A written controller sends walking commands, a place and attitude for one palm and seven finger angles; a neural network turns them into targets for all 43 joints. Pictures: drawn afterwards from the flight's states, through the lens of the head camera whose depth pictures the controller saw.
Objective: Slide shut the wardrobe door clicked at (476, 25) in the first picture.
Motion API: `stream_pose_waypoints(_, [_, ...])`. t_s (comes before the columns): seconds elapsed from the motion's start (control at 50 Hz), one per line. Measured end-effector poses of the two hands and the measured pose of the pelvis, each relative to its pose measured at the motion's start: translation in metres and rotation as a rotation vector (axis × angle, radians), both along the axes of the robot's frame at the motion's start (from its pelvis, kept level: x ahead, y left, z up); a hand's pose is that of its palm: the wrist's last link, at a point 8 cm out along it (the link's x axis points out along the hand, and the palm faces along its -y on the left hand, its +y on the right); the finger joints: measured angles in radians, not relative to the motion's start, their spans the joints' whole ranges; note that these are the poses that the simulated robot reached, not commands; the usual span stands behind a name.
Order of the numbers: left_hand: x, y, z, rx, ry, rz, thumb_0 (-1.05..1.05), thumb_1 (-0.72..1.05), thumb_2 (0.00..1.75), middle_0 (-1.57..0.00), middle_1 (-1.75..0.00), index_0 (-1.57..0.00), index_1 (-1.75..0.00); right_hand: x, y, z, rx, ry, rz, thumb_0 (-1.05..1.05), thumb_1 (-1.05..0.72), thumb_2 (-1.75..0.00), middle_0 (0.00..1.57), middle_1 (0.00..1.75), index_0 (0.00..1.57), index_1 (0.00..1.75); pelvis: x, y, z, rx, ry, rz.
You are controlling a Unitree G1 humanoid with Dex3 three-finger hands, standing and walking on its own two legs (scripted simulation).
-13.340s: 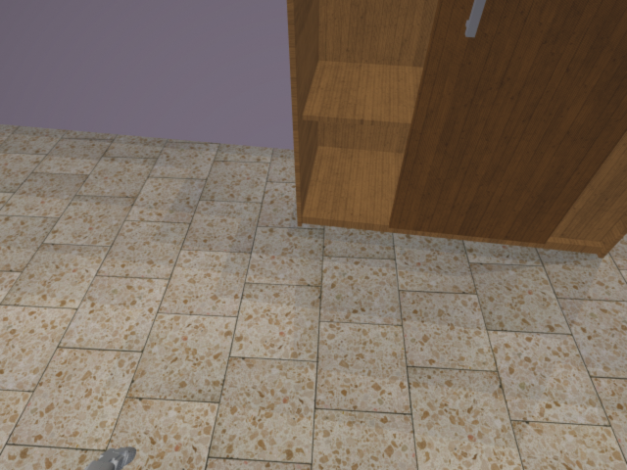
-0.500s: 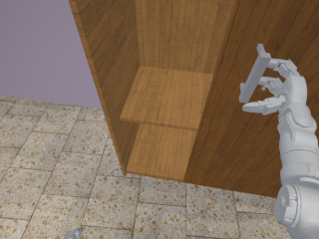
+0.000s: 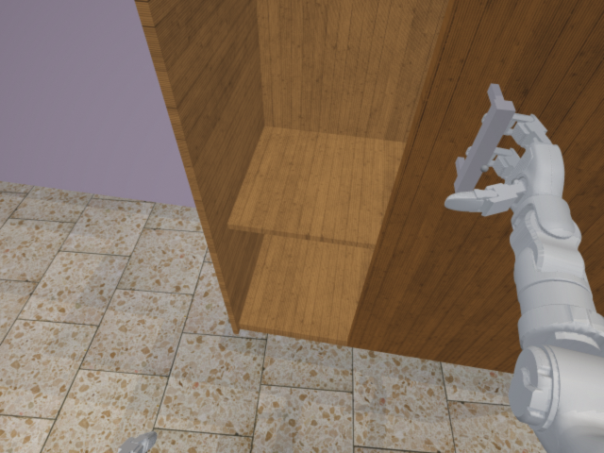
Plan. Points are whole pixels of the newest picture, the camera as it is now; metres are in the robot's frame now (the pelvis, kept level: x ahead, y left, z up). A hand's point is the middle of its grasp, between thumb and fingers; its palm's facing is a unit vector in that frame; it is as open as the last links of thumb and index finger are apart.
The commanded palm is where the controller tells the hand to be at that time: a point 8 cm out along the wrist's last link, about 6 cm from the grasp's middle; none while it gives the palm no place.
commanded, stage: slide the fingers in behind the handle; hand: right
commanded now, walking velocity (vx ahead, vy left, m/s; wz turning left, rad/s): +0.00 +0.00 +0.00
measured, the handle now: (478, 141) +0.52 -0.17 +0.16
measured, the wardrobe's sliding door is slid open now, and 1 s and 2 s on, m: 0.37 0.37 0.37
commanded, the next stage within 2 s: grip the handle and tug to test in 0.70 s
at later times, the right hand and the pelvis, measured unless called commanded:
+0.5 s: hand (476, 165) +0.47 -0.16 +0.16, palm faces +0.05 +1.00 +0.01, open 14.0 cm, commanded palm +0.44 -0.21 +0.16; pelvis -0.01 -0.01 +0.00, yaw +1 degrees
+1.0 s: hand (478, 167) +0.46 -0.16 +0.16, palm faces +0.06 +1.00 +0.01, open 13.1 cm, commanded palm +0.44 -0.21 +0.16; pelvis +0.00 -0.01 +0.00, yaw +1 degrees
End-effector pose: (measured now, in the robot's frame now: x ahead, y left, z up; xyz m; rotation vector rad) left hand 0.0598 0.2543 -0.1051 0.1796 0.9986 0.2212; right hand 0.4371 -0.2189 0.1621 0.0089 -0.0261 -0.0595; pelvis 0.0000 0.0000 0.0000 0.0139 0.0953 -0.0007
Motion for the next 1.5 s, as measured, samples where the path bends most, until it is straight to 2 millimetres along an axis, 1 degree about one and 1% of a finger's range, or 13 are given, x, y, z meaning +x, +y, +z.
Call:
stream_pose_waypoints(0.14, [-0.017,0.002,-0.002,0.001,0.032,0.025,0.01,0.90,0.90,-0.21,-0.30,-0.21,-0.30,0.000,0.001,0.001,-0.001,-0.010,0.009,-0.01,0.50,-0.30,0.30,1.20,0.30,1.20,-0.002,-0.001,0.000,0.001,0.002,0.007])
stream_pose_waypoints(0.24, [-0.022,0.001,-0.002,0.003,0.041,0.027,0.01,0.90,0.90,-0.21,-0.30,-0.21,-0.30,-0.002,0.005,0.000,0.002,-0.009,0.017,-0.01,0.50,-0.30,0.30,1.20,0.30,1.20,-0.003,-0.003,0.000,0.001,-0.001,0.006])
stream_pose_waypoints(0.36, [-0.019,-0.002,-0.001,0.002,0.024,0.020,0.01,0.90,0.90,-0.21,-0.30,-0.21,-0.30,-0.001,0.011,-0.002,0.000,0.000,0.015,-0.01,0.50,-0.30,0.30,1.20,0.30,1.20,-0.005,-0.005,0.000,0.001,-0.001,0.005])
stream_pose_waypoints(0.48, [-0.016,-0.006,-0.001,0.001,0.007,0.014,0.01,0.90,0.90,-0.21,-0.30,-0.21,-0.30,0.004,0.009,-0.001,-0.003,-0.002,0.005,-0.01,0.50,-0.30,0.30,1.20,0.30,1.20,-0.006,-0.006,-0.001,0.000,0.005,0.009])
stream_pose_waypoints(0.62, [-0.017,-0.007,-0.002,-0.004,0.020,0.013,0.01,0.90,0.90,-0.21,-0.30,-0.21,-0.30,0.007,0.005,-0.002,-0.003,0.001,0.009,-0.01,0.50,-0.30,0.30,1.20,0.30,1.20,-0.004,-0.007,-0.001,0.001,0.012,0.008])
stream_pose_waypoints(0.74, [-0.018,-0.007,-0.003,-0.006,0.036,0.012,0.01,0.90,0.90,-0.21,-0.30,-0.21,-0.30,0.007,0.009,-0.002,0.000,-0.010,0.019,-0.01,0.50,-0.30,0.30,1.20,0.30,1.20,-0.001,-0.007,-0.001,0.002,0.014,0.007])
stream_pose_waypoints(0.9, [-0.011,-0.006,-0.001,-0.008,0.019,0.017,0.01,0.90,0.90,-0.21,-0.30,-0.21,-0.30,0.005,0.010,-0.003,-0.001,-0.006,0.009,-0.01,0.48,-0.31,0.30,1.21,0.31,1.20,0.002,-0.007,0.000,0.002,0.008,0.011])
stream_pose_waypoints(1.02, [-0.003,-0.006,0.000,-0.007,0.003,0.009,0.01,0.90,0.90,-0.21,-0.30,-0.21,-0.30,0.003,0.006,-0.003,0.000,0.001,0.000,-0.01,0.33,-0.38,0.32,1.23,0.32,1.22,0.002,-0.005,0.000,0.002,0.003,0.008])
stream_pose_waypoints(1.08, [0.000,-0.005,0.000,-0.004,0.000,0.002,0.01,0.90,0.90,-0.21,-0.30,-0.21,-0.30,0.003,0.004,-0.003,-0.007,0.009,-0.001,-0.01,0.22,-0.43,0.33,1.24,0.34,1.24,0.001,-0.005,0.000,0.002,0.004,0.003])
stream_pose_waypoints(1.18, [0.001,-0.004,0.000,0.000,0.003,-0.007,0.01,0.90,0.90,-0.21,-0.30,-0.21,-0.30,0.005,0.007,-0.002,-0.003,0.005,0.008,-0.01,0.00,-0.52,0.35,1.27,0.36,1.27,0.001,-0.004,0.000,0.003,0.007,-0.002])
stream_pose_waypoints(1.34, [-0.007,-0.003,-0.002,0.000,0.022,0.005,0.01,0.90,0.90,-0.21,-0.30,-0.21,-0.30,0.014,0.014,-0.003,0.000,0.007,0.010,0.00,-0.36,-0.67,0.39,1.33,0.40,1.32,0.001,-0.004,-0.001,0.000,0.019,0.003])
stream_pose_waypoints(1.44, [-0.014,-0.003,-0.003,-0.006,0.039,0.023,0.01,0.90,0.90,-0.21,-0.30,-0.21,-0.30,0.015,0.015,-0.004,-0.004,0.004,0.008,0.01,-0.59,-0.77,0.42,1.36,0.42,1.35,0.003,-0.004,-0.001,0.000,0.020,0.010])
stream_pose_waypoints(1.5, [-0.017,-0.003,-0.004,-0.009,0.047,0.031,0.01,0.90,0.90,-0.21,-0.30,-0.21,-0.30,0.013,0.019,-0.004,-0.011,0.000,0.025,0.01,-0.69,-0.81,0.43,1.38,0.43,1.37,0.004,-0.004,0.000,0.000,0.017,0.012])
